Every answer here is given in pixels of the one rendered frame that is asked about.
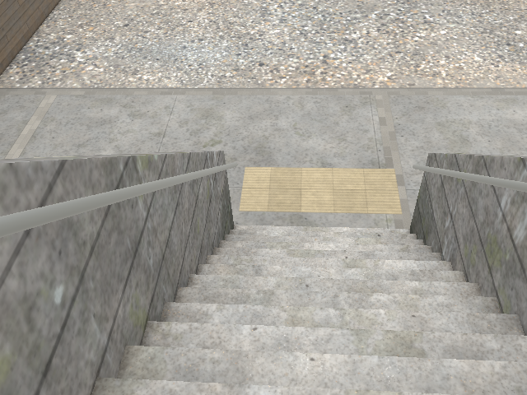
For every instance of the stairs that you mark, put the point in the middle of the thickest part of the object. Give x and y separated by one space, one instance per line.
301 310

